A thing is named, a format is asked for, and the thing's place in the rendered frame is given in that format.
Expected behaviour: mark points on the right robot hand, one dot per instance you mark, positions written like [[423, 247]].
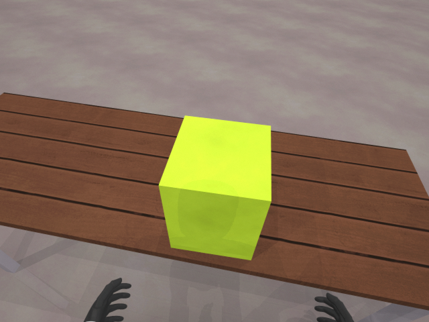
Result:
[[339, 311]]

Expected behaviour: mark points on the left robot hand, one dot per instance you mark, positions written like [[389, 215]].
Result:
[[101, 307]]

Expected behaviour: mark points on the carton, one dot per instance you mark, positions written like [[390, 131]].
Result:
[[216, 186]]

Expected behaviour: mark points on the table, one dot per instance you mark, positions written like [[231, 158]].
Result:
[[345, 217]]

